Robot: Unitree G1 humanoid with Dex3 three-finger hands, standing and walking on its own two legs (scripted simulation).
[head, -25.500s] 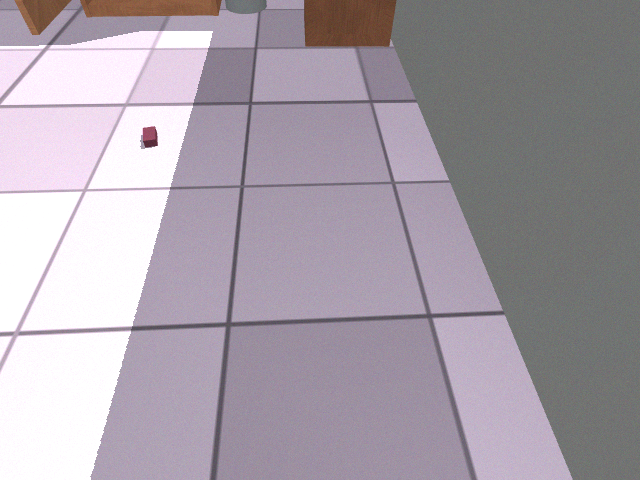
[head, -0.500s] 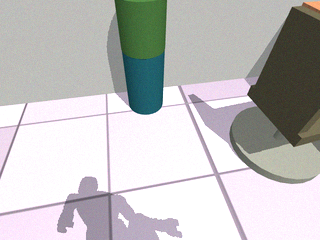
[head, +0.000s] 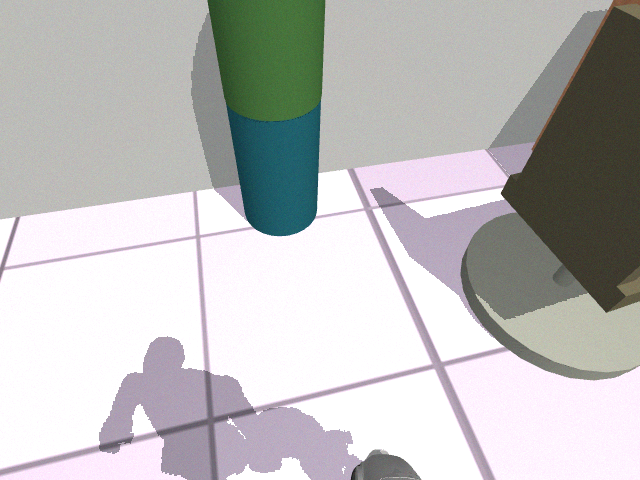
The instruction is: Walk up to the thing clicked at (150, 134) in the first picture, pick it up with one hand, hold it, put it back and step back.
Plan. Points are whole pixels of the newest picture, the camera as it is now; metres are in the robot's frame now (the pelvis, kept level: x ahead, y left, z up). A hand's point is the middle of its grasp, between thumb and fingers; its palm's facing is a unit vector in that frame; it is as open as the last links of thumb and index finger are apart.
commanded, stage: walk up
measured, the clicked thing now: out of the picture -1.15 -0.48 -0.75
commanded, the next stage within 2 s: stand in 1.46 s
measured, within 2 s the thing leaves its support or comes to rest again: neither
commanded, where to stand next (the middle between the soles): +0.29 +0.01 m, yaw +1 degrees
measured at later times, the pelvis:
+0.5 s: pelvis +0.17 +0.00 -0.01, yaw +2 degrees
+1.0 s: pelvis +0.24 +0.00 -0.01, yaw +0 degrees
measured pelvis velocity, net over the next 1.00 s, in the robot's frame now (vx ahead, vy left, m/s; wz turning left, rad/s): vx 0.24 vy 0.00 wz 0.01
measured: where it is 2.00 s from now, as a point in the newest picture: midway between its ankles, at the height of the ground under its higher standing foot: (312, 469)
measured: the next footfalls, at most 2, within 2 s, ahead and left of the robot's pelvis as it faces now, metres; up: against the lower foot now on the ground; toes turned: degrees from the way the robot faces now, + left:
right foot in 0.08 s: +0.19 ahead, -0.13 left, +0.00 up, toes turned -2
left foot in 0.52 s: +0.31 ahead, +0.13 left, +0.00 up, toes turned +4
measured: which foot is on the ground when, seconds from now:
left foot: down 0.00-0.10, up 0.12-0.50, down 0.52-1.00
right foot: up 0.00-0.06, down 0.08-0.54, up 0.56-0.82, down 0.84-1.00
